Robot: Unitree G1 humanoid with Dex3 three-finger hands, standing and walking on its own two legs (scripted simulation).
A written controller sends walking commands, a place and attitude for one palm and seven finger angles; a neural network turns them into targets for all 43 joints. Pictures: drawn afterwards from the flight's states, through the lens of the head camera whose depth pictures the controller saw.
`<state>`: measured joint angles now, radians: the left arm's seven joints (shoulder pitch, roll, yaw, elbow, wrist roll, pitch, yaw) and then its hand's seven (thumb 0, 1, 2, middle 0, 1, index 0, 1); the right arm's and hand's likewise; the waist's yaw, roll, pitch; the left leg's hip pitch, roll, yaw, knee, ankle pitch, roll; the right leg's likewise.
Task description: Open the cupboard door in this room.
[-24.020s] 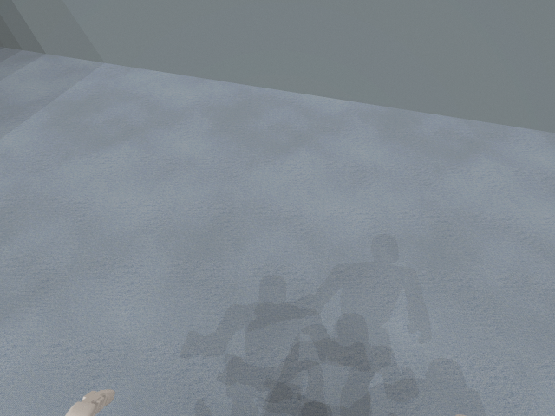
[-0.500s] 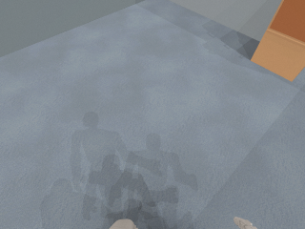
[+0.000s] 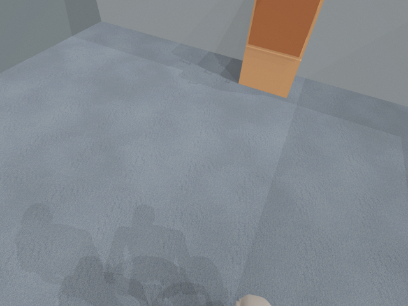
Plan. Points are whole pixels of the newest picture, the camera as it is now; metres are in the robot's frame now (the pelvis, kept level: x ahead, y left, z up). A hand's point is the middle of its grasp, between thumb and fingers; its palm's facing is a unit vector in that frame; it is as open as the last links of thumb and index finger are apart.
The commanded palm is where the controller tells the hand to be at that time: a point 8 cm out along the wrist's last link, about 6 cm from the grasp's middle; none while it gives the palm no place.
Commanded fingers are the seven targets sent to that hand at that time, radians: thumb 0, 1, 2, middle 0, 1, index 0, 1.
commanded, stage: turn or walk to find it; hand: left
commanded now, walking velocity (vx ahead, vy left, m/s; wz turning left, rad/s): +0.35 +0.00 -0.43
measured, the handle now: out of the picture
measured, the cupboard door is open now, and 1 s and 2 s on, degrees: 0 0 0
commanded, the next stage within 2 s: stand and wait in 1.46 s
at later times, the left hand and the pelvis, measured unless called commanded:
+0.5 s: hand (184, 258) +0.26 +0.05 -0.15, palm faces -0.11 -0.95 -0.28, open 7.1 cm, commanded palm none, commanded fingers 0.00 0.90 0.90 -0.20 -0.30 -0.20 -0.30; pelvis +0.15 -0.13 +0.00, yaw -10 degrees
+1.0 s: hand (202, 257) +0.27 +0.01 -0.18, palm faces -0.06 -0.99 -0.12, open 7.4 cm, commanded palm none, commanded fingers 0.00 0.90 0.90 -0.20 -0.30 -0.20 -0.30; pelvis +0.39 -0.14 -0.03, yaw -12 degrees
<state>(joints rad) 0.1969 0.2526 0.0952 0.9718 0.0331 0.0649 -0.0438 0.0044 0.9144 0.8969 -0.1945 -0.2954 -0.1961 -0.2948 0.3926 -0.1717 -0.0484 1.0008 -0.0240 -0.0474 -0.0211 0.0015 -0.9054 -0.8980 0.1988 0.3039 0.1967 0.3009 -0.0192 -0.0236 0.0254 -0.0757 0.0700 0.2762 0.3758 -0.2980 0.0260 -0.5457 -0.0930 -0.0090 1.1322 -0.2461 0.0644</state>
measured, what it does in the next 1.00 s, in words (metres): walks ahead: right foot, then left foot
